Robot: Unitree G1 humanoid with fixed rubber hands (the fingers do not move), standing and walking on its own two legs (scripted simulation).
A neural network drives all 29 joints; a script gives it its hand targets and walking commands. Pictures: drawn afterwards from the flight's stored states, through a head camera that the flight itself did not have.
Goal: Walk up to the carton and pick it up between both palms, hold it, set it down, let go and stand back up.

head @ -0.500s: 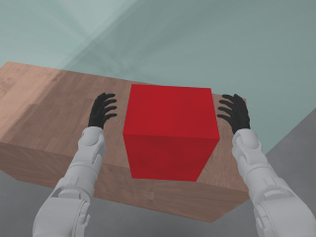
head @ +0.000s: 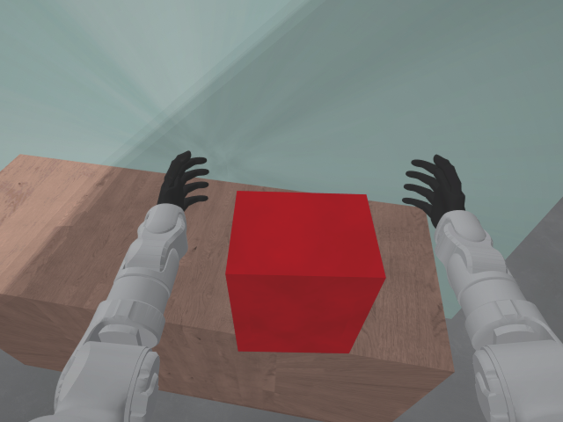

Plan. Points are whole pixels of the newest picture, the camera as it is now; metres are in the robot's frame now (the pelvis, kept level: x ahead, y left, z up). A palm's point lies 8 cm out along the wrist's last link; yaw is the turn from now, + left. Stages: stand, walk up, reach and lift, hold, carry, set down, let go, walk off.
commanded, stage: set down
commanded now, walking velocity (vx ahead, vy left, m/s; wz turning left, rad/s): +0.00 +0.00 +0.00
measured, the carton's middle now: (297, 278) +0.39 -0.01 -0.05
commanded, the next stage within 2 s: none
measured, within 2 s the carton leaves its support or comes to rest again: neither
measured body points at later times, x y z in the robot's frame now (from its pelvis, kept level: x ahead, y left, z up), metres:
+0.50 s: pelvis +0.01 +0.00 +0.01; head +0.02 +0.02 +0.46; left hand +0.39 +0.19 +0.10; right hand +0.38 -0.22 +0.10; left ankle +0.00 +0.13 -0.74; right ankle +0.02 -0.08 -0.74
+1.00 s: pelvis +0.01 +0.00 +0.00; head +0.02 +0.01 +0.45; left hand +0.33 +0.18 +0.02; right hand +0.31 -0.23 +0.02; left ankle +0.00 +0.13 -0.74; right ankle +0.02 -0.08 -0.74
